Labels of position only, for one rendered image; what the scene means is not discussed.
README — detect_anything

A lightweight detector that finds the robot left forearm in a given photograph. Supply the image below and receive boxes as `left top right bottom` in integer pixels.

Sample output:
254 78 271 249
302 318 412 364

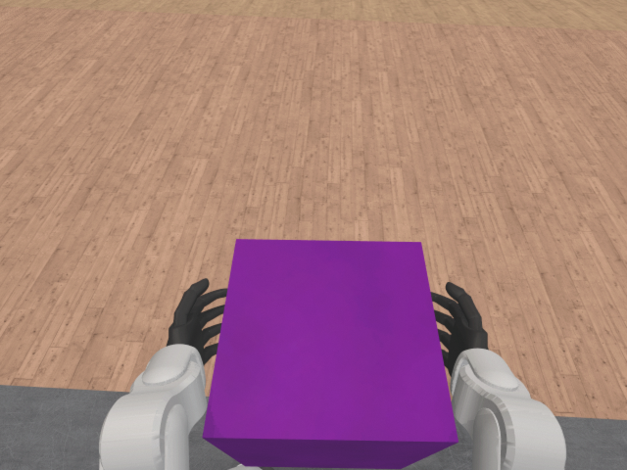
99 344 207 470

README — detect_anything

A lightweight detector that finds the robot right forearm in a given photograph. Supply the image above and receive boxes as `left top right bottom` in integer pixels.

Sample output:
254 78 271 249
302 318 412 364
450 349 566 470

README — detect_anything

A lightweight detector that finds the left robot hand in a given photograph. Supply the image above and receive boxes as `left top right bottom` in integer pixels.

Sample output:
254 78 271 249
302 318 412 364
167 278 227 365

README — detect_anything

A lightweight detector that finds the right robot hand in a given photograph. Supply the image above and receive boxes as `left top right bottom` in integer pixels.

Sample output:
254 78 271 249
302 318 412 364
431 282 488 377

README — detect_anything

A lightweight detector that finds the carton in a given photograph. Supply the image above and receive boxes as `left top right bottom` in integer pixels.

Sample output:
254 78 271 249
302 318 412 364
202 239 458 469

